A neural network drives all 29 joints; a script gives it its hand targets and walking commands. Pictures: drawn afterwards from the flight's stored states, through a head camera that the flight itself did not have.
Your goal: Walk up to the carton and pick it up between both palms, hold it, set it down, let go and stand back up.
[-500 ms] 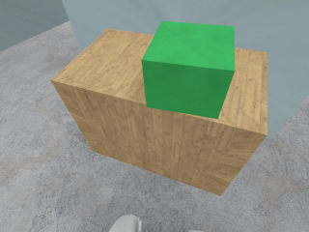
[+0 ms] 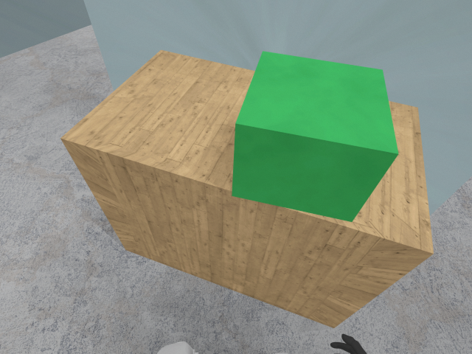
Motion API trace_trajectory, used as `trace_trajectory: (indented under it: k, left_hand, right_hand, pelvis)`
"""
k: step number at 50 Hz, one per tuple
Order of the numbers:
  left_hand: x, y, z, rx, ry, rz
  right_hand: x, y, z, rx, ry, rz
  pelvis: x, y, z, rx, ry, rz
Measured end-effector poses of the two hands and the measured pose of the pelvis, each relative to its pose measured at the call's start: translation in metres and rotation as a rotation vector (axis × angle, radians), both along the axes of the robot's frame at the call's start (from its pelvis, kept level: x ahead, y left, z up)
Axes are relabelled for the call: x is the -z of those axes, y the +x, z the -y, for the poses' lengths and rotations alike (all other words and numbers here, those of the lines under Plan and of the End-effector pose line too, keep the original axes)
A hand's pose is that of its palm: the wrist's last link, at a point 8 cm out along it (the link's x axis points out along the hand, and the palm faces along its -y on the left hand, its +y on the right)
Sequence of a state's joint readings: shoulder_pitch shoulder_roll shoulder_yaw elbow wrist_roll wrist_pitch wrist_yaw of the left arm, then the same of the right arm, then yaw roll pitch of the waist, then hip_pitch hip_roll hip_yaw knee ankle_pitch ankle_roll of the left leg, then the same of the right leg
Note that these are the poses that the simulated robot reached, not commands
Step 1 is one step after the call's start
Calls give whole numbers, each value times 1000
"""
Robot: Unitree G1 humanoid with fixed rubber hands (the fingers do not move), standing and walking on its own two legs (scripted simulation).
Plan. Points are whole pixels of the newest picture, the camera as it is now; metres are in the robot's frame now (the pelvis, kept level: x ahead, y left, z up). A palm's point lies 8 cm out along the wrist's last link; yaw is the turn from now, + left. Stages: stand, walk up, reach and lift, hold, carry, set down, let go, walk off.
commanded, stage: walk up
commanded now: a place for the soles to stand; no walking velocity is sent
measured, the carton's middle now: (305, 133) +0.56 -0.16 +0.04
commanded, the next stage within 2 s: none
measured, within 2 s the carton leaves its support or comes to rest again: neither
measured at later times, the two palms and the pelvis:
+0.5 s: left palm out of the picture +0.09 +0.23 -0.11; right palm out of the picture +0.08 -0.25 -0.11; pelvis +0.02 -0.01 +0.02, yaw -1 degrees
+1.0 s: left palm out of the picture +0.13 +0.20 -0.11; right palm out of the picture +0.01 -0.34 -0.12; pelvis +0.03 -0.06 +0.00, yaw -12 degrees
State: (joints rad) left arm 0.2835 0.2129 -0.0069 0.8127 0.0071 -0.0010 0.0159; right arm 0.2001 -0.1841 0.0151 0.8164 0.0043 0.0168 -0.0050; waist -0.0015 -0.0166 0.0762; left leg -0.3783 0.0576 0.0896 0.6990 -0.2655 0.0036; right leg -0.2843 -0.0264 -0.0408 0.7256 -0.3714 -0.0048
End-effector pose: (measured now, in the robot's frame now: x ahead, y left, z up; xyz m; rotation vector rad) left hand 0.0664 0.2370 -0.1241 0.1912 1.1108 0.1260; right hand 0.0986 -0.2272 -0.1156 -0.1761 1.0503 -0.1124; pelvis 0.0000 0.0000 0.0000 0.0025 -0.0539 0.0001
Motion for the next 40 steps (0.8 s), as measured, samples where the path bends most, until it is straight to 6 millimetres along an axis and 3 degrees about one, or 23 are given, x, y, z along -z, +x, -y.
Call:
trace_trajectory:
  k: [7,12,36,40]
  left_hand:
    - [-17,34,8,47,-10,29]
    - [-19,42,9,49,-8,24]
    - [-11,0,-3,26,7,-151]
    - [-9,7,-7,103,32,-174]
  right_hand:
    - [-4,-3,7,-2,5,-33]
    - [-4,-8,13,1,-6,-69]
    - [-6,-27,23,7,-44,-182]
    - [-8,-38,41,71,-103,-148]
  pelvis:
    - [-13,13,1,10,-2,-16]
    - [-16,17,3,14,-1,-14]
    - [-22,24,4,23,-6,-18]
    - [-18,22,10,93,19,-26]
